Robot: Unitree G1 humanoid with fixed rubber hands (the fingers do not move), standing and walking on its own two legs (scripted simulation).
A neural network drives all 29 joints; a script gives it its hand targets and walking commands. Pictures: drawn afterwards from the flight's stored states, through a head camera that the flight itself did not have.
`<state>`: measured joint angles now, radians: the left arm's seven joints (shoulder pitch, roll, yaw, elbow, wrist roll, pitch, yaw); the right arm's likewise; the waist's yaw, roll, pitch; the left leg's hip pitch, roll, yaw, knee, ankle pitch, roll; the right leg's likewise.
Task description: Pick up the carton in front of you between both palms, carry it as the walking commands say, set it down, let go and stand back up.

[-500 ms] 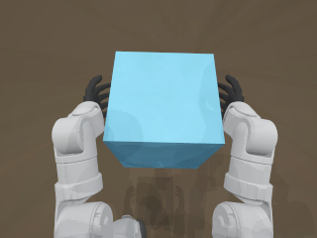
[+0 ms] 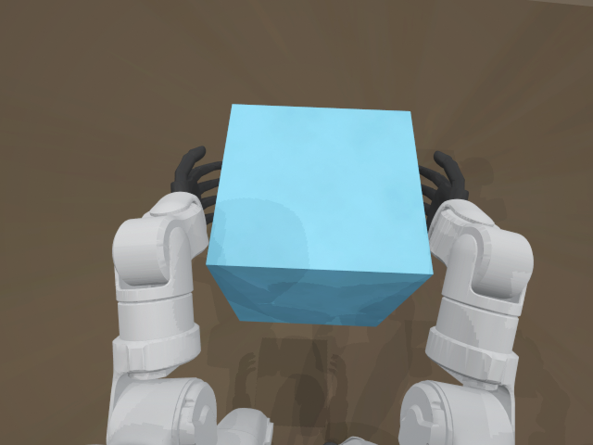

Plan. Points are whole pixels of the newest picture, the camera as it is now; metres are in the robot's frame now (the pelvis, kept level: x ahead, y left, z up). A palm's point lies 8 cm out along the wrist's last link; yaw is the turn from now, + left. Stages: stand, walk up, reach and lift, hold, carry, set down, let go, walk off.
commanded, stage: carry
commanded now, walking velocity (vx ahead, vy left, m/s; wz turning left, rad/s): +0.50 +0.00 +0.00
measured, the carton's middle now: (313, 230) +0.37 +0.03 +0.06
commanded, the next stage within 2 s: none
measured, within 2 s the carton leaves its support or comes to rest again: neither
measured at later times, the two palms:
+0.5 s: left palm (261, 23) +0.67 +0.15 +0.18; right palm (455, 46) +0.64 -0.15 +0.18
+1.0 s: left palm out of the picture +0.97 +0.18 +0.23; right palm out of the picture +0.98 -0.12 +0.23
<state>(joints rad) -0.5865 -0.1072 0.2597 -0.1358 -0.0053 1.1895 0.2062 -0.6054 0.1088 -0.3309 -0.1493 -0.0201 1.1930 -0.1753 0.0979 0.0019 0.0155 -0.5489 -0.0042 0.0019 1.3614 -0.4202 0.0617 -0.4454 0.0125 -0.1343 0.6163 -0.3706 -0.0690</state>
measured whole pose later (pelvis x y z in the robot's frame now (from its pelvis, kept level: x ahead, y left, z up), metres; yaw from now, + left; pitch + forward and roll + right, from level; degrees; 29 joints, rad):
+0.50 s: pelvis +0.30 +0.04 +0.04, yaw -1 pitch +5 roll -1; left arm -0.61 -0.14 0.33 -0.17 0.05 1.19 0.18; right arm -0.63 0.07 -0.28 -0.10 0.04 1.15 -0.20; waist -0.10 0.01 0.00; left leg -0.29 0.00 0.11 0.48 -0.40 0.05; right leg -0.72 -0.03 -0.04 1.17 -0.37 -0.04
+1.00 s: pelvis +0.63 +0.02 +0.07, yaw +0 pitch +5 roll +1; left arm -0.65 -0.08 0.26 -0.11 -0.03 1.18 0.20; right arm -0.62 0.10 -0.32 -0.16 -0.04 1.18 -0.17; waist 0.06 -0.02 -0.04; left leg -0.64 0.02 0.11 0.70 -0.31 0.05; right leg -0.15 -0.04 -0.10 0.48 -0.52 -0.01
